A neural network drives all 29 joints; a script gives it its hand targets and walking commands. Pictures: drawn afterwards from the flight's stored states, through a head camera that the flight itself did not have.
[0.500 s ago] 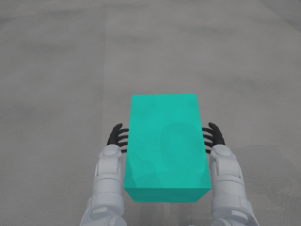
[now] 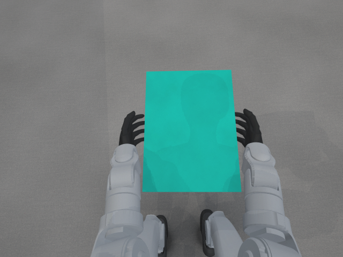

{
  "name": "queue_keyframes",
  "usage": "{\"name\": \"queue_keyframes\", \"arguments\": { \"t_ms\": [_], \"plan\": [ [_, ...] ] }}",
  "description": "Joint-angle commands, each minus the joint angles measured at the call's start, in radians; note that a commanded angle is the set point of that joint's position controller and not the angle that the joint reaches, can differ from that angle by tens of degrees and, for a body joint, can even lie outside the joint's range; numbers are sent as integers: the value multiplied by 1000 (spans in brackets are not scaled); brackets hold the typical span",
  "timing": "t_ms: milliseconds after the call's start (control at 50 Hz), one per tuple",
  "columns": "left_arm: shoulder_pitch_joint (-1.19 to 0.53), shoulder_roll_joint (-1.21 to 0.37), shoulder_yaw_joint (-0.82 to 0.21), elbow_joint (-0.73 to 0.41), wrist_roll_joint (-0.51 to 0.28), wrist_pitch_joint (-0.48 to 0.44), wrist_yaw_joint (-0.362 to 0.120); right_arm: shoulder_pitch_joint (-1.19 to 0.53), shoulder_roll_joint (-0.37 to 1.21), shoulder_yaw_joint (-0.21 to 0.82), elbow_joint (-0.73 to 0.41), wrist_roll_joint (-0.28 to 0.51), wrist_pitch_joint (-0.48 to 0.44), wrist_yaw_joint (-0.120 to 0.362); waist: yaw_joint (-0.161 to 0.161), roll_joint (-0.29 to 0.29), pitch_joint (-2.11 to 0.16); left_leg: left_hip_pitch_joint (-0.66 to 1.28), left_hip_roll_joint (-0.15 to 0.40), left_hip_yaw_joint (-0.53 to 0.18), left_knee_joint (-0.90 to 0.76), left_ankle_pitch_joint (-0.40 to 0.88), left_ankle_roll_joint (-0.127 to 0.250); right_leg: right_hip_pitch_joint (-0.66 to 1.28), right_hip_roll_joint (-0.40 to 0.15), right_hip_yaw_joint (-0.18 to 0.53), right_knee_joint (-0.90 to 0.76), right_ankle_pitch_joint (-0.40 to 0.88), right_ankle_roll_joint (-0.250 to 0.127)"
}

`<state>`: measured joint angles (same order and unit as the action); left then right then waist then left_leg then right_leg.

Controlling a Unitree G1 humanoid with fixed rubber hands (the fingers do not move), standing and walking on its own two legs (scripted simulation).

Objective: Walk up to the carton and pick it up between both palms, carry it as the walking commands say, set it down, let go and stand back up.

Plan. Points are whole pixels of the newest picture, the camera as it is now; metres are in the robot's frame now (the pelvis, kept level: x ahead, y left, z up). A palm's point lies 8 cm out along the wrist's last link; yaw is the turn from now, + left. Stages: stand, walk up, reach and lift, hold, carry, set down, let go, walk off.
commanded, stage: set down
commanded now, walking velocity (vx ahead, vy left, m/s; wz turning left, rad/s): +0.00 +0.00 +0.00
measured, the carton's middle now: (187, 137) +0.42 -0.02 -0.14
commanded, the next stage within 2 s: none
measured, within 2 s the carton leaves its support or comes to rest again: neither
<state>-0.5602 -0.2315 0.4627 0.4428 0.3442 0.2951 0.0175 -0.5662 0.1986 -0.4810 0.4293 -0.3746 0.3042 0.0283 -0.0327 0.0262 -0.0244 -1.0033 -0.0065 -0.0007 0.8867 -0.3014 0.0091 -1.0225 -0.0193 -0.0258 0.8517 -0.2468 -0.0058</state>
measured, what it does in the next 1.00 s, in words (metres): lowers itself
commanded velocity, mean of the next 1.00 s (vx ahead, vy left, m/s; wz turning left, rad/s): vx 0.00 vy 0.00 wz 0.00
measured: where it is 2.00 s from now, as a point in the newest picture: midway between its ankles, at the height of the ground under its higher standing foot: (184, 244)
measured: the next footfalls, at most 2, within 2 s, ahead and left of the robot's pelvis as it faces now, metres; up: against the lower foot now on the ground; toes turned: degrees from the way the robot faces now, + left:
none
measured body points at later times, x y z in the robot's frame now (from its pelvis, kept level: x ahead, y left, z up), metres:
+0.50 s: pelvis -0.01 +0.00 -0.08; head +0.21 -0.01 +0.31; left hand +0.43 +0.12 -0.15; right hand +0.42 -0.18 -0.14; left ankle +0.06 +0.11 -0.68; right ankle +0.08 -0.12 -0.68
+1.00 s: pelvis -0.03 +0.00 -0.16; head +0.23 -0.02 +0.21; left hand +0.45 +0.11 -0.23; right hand +0.44 -0.18 -0.23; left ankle +0.06 +0.11 -0.68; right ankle +0.08 -0.12 -0.68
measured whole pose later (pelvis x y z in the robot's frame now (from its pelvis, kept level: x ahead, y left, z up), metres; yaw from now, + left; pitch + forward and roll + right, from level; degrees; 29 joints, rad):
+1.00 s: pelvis -0.03 +0.00 -0.16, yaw +0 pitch +44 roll +2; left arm -0.91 -0.12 0.52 0.57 0.29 0.35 0.07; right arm -0.92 0.07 -0.50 0.58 -0.32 0.37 -0.02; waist -0.03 0.03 -0.20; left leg -1.82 -0.02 0.01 1.54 -0.49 -0.01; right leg -1.86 -0.01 0.01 1.52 -0.43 -0.01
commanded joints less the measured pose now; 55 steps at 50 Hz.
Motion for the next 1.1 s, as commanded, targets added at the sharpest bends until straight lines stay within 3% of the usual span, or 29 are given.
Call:
{"name": "queue_keyframes", "arguments": {
  "t_ms": [0, 400, 880, 940, 1080],
  "plan": [
    [-504, -860, -581, 105, -130, -13, -273, -467, 844, 572, 132, 128, -5, 275, -13, -11, -722, 200, -125, -51, -39, 164, -5, 357, 131, 60, 8, 194, -18],
    [-700, -875, -566, 141, -169, 29, -280, -650, 884, 557, 182, 160, 45, 283, -18, -12, -921, -97, -156, -10, 217, 84, -10, 49, 157, 41, 260, 117, -2],
    [-921, -830, -522, 209, -215, 42, -233, -867, 816, 536, 244, 218, 57, 247, -22, -19, -1066, -383, -182, 22, 479, 19, -22, -200, 167, 9, 527, 78, 16],
    [-963, -805, -491, 227, -209, 46, -231, -918, 801, 521, 265, 219, 59, 239, -6, -25, -1054, -435, -182, 31, 501, -31, -22, -227, 164, 9, 545, 27, 19],
    [-1018, -792, -486, 230, -225, 41, -221, -962, 775, 507, 278, 226, 51, 229, -14, -24, -1094, -487, -187, 39, 568, -12, -27, -270, 169, -2, 617, 56, 18]
  ]
}}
